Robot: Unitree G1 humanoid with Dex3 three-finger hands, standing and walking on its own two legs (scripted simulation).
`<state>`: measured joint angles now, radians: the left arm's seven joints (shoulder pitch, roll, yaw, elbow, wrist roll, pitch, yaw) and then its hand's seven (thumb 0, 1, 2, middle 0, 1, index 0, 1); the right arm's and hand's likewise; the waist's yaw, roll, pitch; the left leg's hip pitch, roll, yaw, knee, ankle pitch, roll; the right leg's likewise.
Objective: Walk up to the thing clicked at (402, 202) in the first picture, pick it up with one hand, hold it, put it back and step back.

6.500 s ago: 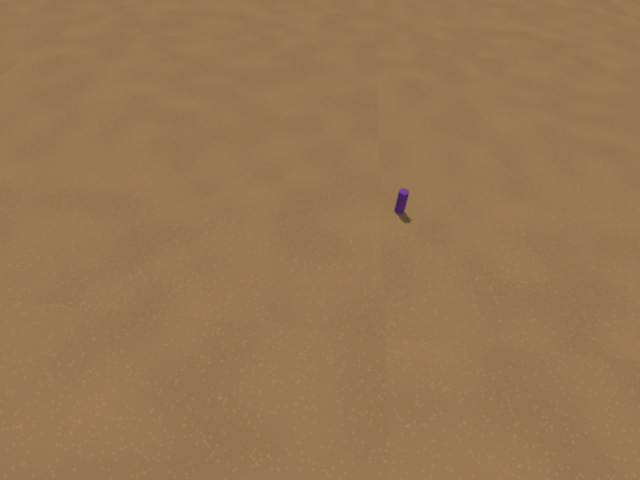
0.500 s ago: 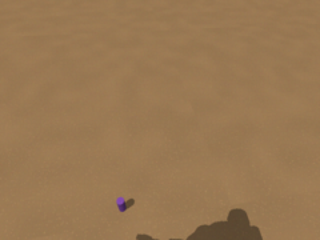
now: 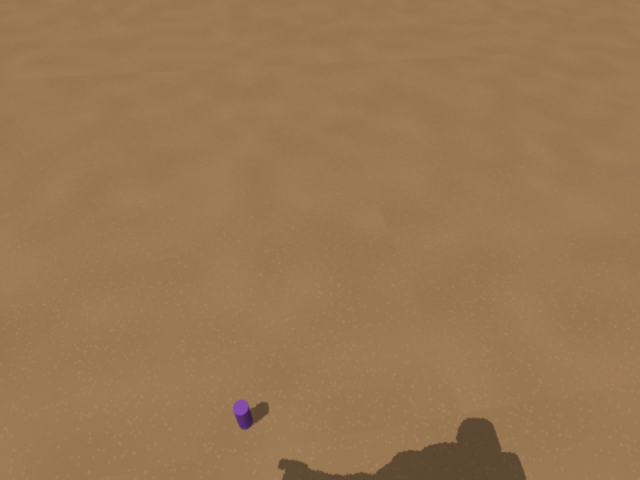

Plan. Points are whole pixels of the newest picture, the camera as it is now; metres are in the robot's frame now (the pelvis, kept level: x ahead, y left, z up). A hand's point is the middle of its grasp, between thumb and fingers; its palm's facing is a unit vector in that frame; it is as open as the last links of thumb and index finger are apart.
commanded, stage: walk up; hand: left
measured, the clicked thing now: (243, 414) +0.45 +0.21 -0.72
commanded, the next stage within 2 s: stand in 0.28 s
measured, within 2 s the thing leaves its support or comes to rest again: neither
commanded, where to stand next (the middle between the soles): +0.06 -0.01 m, yaw -1 degrees
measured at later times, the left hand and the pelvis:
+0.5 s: hand out of the picture +0.08 +0.25 -0.15, palm faces +0.00 -0.94 -0.34, open 7.4 cm; pelvis -0.01 +0.00 +0.00, yaw +0 degrees
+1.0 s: hand out of the picture +0.04 +0.24 -0.15, palm faces -0.02 -0.94 -0.35, open 7.4 cm; pelvis -0.03 -0.01 +0.00, yaw +0 degrees
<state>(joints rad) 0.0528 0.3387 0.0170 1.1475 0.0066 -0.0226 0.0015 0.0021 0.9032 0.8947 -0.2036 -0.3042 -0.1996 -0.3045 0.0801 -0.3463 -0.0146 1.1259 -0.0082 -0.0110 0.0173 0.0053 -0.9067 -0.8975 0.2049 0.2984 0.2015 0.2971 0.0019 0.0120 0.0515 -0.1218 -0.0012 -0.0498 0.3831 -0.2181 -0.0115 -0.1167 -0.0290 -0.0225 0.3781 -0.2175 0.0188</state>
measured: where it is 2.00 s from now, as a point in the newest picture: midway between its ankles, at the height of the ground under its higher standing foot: outside the picture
